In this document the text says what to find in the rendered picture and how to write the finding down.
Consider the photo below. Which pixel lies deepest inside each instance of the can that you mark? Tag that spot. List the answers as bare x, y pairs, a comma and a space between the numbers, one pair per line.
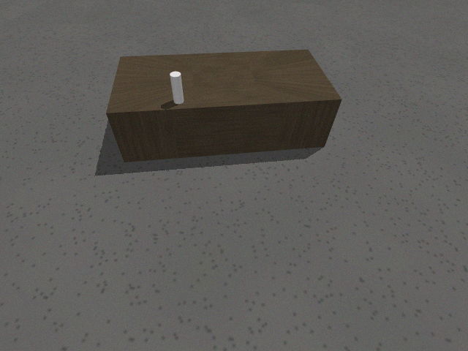
176, 83

